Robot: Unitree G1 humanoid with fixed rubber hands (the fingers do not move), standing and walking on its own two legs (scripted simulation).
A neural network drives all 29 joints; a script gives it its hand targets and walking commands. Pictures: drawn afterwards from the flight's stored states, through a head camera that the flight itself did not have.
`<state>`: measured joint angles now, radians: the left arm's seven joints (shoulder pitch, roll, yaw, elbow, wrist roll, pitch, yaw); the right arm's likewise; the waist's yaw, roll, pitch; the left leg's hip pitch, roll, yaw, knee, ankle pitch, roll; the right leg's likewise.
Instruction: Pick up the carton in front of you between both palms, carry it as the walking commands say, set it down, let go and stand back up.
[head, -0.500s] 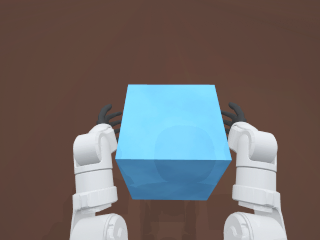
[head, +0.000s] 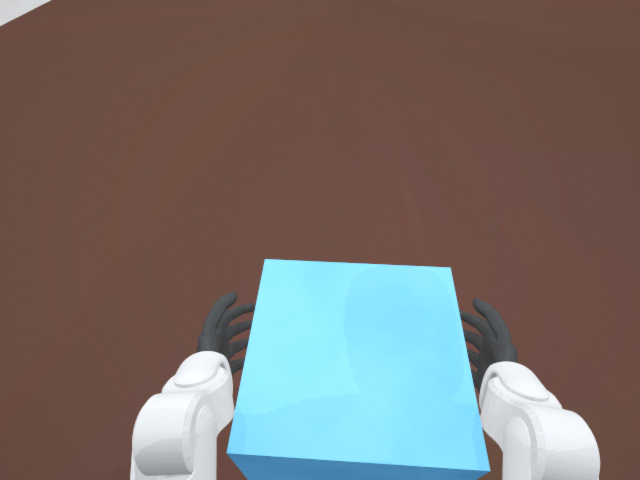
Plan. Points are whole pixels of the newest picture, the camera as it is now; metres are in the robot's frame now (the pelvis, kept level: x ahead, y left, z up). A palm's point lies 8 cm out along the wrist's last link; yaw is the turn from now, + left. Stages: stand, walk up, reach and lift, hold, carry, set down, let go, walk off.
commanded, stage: carry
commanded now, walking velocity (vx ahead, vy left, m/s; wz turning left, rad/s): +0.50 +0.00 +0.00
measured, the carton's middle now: (349, 391) +0.24 +0.00 +0.02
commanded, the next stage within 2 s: none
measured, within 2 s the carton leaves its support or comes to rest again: neither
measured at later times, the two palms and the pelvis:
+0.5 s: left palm (236, 210) +0.52 +0.18 +0.07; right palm (423, 210) +0.50 -0.12 +0.08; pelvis +0.27 +0.04 +0.00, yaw -3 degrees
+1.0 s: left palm (263, 178) +0.62 +0.15 +0.06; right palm (429, 181) +0.61 -0.15 +0.06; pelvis +0.36 +0.01 +0.00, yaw -3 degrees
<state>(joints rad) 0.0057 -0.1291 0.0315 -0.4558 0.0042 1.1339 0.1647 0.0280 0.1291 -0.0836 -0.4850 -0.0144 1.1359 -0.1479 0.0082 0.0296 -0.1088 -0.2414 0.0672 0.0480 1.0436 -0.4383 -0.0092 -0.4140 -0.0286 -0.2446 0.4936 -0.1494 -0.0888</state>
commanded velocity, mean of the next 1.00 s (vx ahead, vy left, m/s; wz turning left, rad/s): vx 0.06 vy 0.00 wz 0.00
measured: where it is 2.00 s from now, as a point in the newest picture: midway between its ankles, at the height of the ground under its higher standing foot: (337, 479)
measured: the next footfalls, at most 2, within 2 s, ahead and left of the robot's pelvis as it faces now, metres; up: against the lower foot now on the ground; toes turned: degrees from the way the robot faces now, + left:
left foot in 0.38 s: +0.43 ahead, +0.13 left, +0.00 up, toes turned -10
right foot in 0.62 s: +0.32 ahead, -0.09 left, +0.00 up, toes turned -5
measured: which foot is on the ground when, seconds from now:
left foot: up 0.00-0.36, down 0.38-1.00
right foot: down 0.00-0.42, up 0.44-0.60, down 0.62-1.00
